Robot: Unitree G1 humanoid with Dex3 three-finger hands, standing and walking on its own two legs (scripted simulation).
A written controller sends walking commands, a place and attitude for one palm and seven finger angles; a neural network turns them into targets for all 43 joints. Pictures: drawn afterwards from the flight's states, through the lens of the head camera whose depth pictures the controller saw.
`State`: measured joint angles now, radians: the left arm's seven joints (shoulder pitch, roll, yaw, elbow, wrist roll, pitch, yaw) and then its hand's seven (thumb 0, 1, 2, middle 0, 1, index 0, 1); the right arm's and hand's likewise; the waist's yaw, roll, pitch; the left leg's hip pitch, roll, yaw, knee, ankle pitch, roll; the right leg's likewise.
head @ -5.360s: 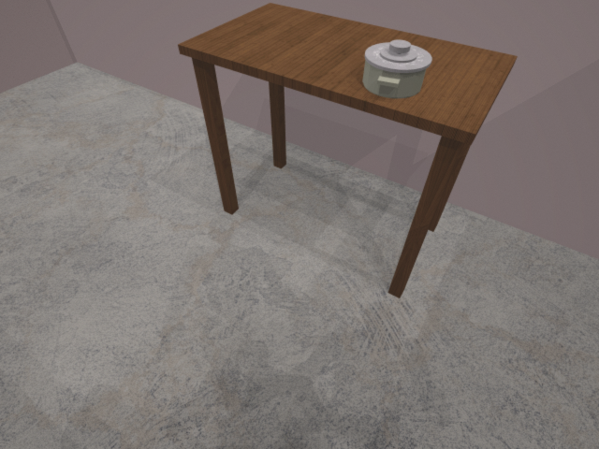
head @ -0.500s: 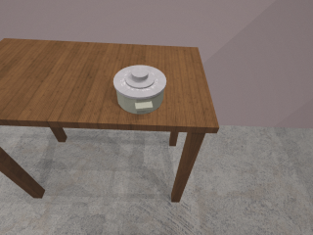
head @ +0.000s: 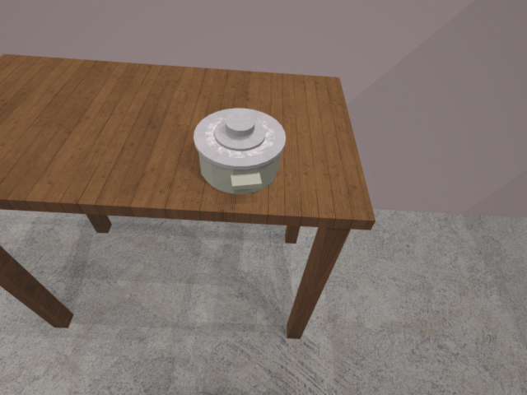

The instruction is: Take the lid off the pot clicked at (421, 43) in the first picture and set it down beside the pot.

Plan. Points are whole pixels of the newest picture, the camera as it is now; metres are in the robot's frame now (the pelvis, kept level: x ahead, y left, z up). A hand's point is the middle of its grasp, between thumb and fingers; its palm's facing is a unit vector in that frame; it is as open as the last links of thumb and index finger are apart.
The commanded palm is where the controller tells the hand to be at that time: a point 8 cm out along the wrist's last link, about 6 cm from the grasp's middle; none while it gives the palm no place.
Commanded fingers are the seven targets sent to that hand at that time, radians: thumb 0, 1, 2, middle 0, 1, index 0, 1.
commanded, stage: shuffle to correct the standing spot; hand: left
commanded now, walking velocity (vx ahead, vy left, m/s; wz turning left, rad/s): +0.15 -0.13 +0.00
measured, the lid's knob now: (240, 124) +0.54 +0.09 +0.12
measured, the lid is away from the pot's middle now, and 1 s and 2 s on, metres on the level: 0.00 0.00 0.00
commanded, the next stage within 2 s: come to a stop and stand still in 0.50 s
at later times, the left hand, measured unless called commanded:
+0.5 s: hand out of the picture +0.03 +0.13 -0.20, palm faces -0.01 -0.99 -0.11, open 7.4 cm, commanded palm none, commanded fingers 0.00 0.90 0.90 -0.20 -0.30 -0.20 -0.30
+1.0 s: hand (215, 363) +0.21 +0.10 -0.17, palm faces +0.03 -0.97 -0.22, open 7.4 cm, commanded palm none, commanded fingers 0.00 0.90 0.90 -0.20 -0.30 -0.20 -0.30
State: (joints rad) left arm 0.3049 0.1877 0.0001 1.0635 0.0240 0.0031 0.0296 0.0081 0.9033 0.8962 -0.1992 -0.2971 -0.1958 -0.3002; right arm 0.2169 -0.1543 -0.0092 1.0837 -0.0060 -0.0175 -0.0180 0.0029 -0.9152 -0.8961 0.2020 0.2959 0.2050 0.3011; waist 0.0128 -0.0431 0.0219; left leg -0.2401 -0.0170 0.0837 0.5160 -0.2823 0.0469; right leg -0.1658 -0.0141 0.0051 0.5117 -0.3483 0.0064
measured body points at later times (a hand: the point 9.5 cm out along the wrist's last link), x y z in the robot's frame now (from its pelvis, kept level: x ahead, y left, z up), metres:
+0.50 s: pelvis +0.09 -0.03 -0.02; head +0.12 +0.01 +0.43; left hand +0.03 +0.19 -0.19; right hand +0.16 -0.26 -0.14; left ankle +0.11 +0.06 -0.74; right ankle -0.03 -0.13 -0.67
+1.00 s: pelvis +0.12 -0.09 +0.00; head +0.17 -0.09 +0.44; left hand +0.20 +0.15 -0.15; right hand +0.17 -0.34 -0.15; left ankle +0.10 +0.03 -0.68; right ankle +0.15 -0.24 -0.73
